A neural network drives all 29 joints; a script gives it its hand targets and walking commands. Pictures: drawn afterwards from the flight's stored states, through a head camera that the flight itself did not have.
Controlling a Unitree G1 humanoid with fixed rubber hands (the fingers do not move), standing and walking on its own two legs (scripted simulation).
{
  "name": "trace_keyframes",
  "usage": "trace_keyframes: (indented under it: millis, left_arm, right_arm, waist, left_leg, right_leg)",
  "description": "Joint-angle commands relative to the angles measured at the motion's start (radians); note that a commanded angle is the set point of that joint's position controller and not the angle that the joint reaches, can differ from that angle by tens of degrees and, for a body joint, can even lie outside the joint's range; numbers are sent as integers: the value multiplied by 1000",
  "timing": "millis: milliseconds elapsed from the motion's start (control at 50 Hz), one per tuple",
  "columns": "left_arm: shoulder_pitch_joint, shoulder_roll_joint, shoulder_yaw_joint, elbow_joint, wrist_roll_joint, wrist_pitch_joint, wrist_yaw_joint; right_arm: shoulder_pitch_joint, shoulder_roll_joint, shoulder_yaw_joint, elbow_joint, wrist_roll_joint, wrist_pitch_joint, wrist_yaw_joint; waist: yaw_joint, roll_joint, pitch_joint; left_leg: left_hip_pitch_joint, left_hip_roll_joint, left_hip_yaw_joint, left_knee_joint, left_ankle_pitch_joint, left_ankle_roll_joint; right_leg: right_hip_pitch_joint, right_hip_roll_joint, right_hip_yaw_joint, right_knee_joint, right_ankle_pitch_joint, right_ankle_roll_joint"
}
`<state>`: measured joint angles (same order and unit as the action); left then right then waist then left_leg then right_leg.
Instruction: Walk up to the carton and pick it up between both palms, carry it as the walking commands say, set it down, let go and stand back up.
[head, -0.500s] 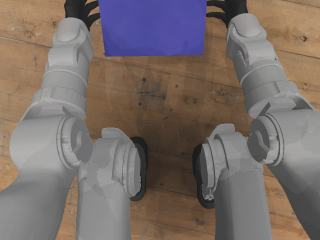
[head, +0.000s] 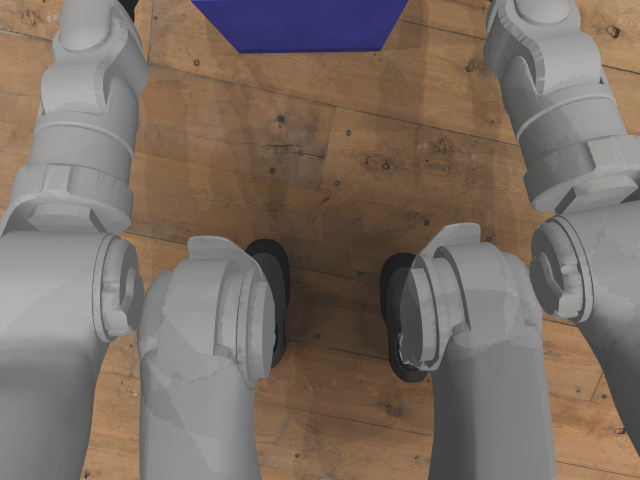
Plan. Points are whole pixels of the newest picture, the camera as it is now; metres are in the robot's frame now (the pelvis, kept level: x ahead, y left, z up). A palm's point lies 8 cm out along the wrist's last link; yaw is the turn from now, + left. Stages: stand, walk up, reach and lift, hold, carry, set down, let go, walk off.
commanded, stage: set down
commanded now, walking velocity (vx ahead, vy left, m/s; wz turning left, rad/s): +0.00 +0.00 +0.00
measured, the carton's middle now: out of the picture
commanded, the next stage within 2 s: let go in 1.24 s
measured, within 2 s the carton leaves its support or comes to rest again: neither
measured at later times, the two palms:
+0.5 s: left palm out of the picture +0.54 +0.20 -0.02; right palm out of the picture +0.55 -0.17 -0.02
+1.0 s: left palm out of the picture +0.53 +0.20 +0.13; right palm out of the picture +0.55 -0.17 +0.13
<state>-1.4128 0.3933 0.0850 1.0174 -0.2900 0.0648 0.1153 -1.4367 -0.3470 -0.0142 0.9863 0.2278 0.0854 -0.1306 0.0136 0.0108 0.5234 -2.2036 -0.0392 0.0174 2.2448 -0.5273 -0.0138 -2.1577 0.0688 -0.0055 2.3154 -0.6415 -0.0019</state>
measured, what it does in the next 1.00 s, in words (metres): rises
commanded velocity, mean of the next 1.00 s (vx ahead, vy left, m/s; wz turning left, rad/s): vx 0.00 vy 0.00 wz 0.00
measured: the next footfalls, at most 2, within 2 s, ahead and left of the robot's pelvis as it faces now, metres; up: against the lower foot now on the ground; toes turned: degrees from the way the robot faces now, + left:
none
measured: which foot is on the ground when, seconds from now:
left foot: down 0.00-1.00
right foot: down 0.00-1.00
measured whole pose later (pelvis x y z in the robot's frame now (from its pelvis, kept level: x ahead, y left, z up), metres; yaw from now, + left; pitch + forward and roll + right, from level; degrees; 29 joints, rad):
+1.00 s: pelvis -0.01 +0.01 +0.24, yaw -1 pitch +26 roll -1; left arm -1.28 0.35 0.19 0.55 -0.17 0.40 0.14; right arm -1.33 -0.40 -0.15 0.64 0.18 0.39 -0.07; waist 0.02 0.00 0.52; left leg -1.51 -0.04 -0.02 1.41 -0.36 0.00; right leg -1.47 0.06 0.02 1.45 -0.43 0.01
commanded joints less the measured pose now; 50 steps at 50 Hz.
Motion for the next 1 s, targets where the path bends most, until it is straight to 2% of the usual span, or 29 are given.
trace_keyframes:
  millis: [0, 20, 40, 80, 140, 180, 220, 240, 300, 360, 420, 460, 520, 540, 560, 600, 620, 660, 680, 700, 720, 740, 780, 820, 840, 860, 880, 900, 980]
  left_arm:
    - [-222, 94, 45, -182, 24, 15, 20]
    - [-245, 96, 45, -218, 26, 25, 26]
    - [-222, 103, 52, -259, 36, 36, 33]
    - [-230, 110, 64, -302, 51, 60, 43]
    - [-250, 115, 66, -392, 60, 99, 49]
    - [-257, 128, 86, -445, 75, 117, 53]
    - [-263, 124, 86, -510, 75, 138, 54]
    - [-247, 119, 85, -500, 80, 151, 53]
    - [-242, 122, 108, -527, 87, 176, 50]
    - [-200, 108, 115, -527, 96, 202, 43]
    - [-205, 107, 120, -553, 101, 222, 43]
    - [-182, 101, 132, -524, 106, 232, 37]
    - [-211, 115, 133, -607, 114, 245, 40]
    - [-212, 115, 131, -615, 109, 254, 42]
    - [-184, 117, 131, -607, 112, 264, 41]
    - [-190, 114, 132, -625, 111, 277, 40]
    - [-200, 109, 125, -640, 104, 284, 38]
    - [-192, 120, 134, -642, 103, 294, 36]
    - [-181, 121, 131, -648, 102, 296, 36]
    - [-199, 125, 132, -645, 100, 300, 35]
    - [-192, 120, 132, -645, 100, 303, 36]
    - [-191, 123, 138, -639, 113, 307, 35]
    - [-185, 123, 141, -651, 117, 307, 35]
    - [-166, 102, 124, -628, 111, 309, 29]
    - [-170, 103, 123, -642, 110, 308, 28]
    - [-174, 110, 128, -648, 114, 309, 30]
    - [-186, 117, 131, -654, 120, 304, 29]
    - [-180, 103, 124, -638, 118, 307, 28]
    - [-162, 103, 131, -627, 133, 305, 26]
  right_arm:
    - [-267, -118, -38, -204, -5, 16, -20]
    - [-276, -132, -49, -228, -13, 26, -24]
    - [-278, -131, -56, -280, -6, 36, -26]
    - [-293, -142, -60, -328, 3, 59, -31]
    - [-270, -159, -87, -347, -10, 97, -33]
    - [-254, -161, -88, -358, -1, 115, -30]
    - [-245, -165, -105, -389, -4, 131, -28]
    - [-249, -159, -97, -387, 4, 141, -22]
    - [-248, -178, -120, -424, -18, 164, -18]
    - [-218, -160, -123, -416, -27, 188, -6]
    - [-232, -179, -143, -472, -30, 203, 1]
    - [-223, -177, -136, -461, -35, 213, 9]
    - [-226, -189, -149, -506, -44, 228, 14]
    - [-215, -203, -157, -509, -45, 235, 15]
    - [-228, -200, -149, -542, -39, 243, 16]
    - [-213, -207, -156, -523, -46, 256, 24]
    - [-223, -206, -150, -550, -35, 262, 27]
    - [-224, -219, -163, -557, -45, 269, 28]
    - [-220, -216, -160, -573, -40, 272, 30]
    - [-223, -223, -161, -547, -38, 276, 33]
    - [-236, -216, -144, -561, -27, 279, 38]
    - [-211, -223, -157, -515, -37, 282, 42]
    - [-205, -213, -154, -521, -30, 281, 49]
    - [-202, -214, -157, -519, -41, 276, 52]
    - [-207, -219, -159, -534, -39, 275, 55]
    - [-208, -222, -165, -526, -51, 276, 55]
    - [-197, -213, -162, -498, -47, 278, 57]
    - [-201, -212, -162, -498, -51, 276, 62]
    - [-184, -222, -186, -486, -74, 268, 65]
  waist:
    - [19, -74, -1798]
    - [6, -75, -1817]
    - [25, -62, -1875]
    - [41, -39, -1902]
    - [20, -5, -1942]
    - [28, 5, -1979]
    - [7, 16, -2025]
    - [20, 17, -2027]
    - [7, 3, -2054]
    - [11, -5, -2076]
    - [5, 2, -2110]
    - [13, -10, -2091]
    - [6, -11, -2184]
    - [-1, -3, -2194]
    - [15, -13, -2218]
    - [-1, -11, -2191]
    - [4, -11, -2201]
    - [-6, -34, -2201]
    - [5, -23, -2225]
    - [5, -10, -2202]
    - [11, -28, -2214]
    - [9, -15, -2196]
    - [22, -3, -2196]
    - [1, -25, -2204]
    - [6, -10, -2195]
    - [3, -23, -2209]
    - [16, -2, -2176]
    - [4, -5, -2154]
    - [-5, -5, -2150]
  left_leg:
    - [801, -16, 24, -200, 327, 6]
    - [813, -17, 26, -212, 317, 6]
    - [855, -20, 27, -225, 331, 7]
    - [890, -22, 34, -251, 329, 8]
    - [926, -25, 34, -292, 323, 7]
    - [957, -25, 38, -317, 325, 8]
    - [1010, -26, 27, -344, 338, 11]
    - [1029, -28, 24, -358, 338, 13]
    - [1040, -33, 29, -394, 338, 14]
    - [1072, -38, 23, -455, 343, 18]
    - [1128, -38, 18, -499, 364, 16]
    - [1136, -40, 19, -531, 364, 19]
    - [1233, -44, 17, -575, 395, 14]
    - [1256, -43, 15, -590, 401, 12]
    - [1286, -46, 12, -612, 409, 15]
    - [1306, -46, 8, -647, 408, 9]
    - [1318, -43, 10, -665, 414, 12]
    - [1330, -43, 6, -701, 403, 11]
    - [1364, -46, 7, -716, 432, 10]
    - [1377, -42, 5, -737, 409, 9]
    - [1382, -41, 8, -754, 409, 12]
    - [1403, -40, 4, -778, 411, 7]
    - [1433, -37, 4, -814, 425, 5]
    - [1468, -40, -3, -854, 436, 6]
    - [1492, -37, -3, -873, 452, 5]
    - [1506, -39, -6, -894, 443, 4]
    - [1515, -38, -5, -911, 447, 2]
    - [1534, -37, -7, -932, 428, 3]
    - [1617, -35, -12, -1018, 449, -4]
  right_leg:
    - [691, -20, -13, -328, 354, 25]
    - [700, -16, -16, -339, 344, 24]
    - [734, -14, -17, -346, 357, 24]
    - [735, -8, -20, -374, 345, 21]
    - [748, 1, -21, -412, 350, 15]
    - [763, 3, -20, -439, 354, 13]
    - [768, 6, -23, -465, 357, 12]
    - [757, 7, -26, -476, 347, 11]
    - [797, 9, -19, -527, 352, 10]
    - [838, 15, -21, -572, 352, 11]
    - [848, 20, -28, -613, 366, 11]
    - [867, 20, -22, -654, 360, 13]
    - [917, 27, -40, -691, 384, 15]
    - [926, 27, -40, -703, 389, 14]
    - [949, 28, -44, -724, 393, 17]
    - [965, 28, -44, -759, 399, 14]
    - [985, 26, -40, -780, 399, 14]
    - [1027, 25, -40, -814, 404, 15]
    - [1054, 25, -39, -826, 424, 17]
    - [1039, 23, -34, -848, 395, 14]
    - [1067, 23, -31, -871, 402, 14]
    - [1055, 22, -34, -886, 396, 14]
    - [1086, 21, -26, -923, 413, 12]
    - [1123, 23, -37, -961, 421, 14]
    - [1135, 23, -30, -981, 434, 12]
    - [1163, 25, -32, -996, 428, 14]
    - [1157, 23, -20, -1014, 430, 12]
    - [1153, 21, -25, -1042, 404, 10]
    - [1230, 22, -29, -1128, 427, 12]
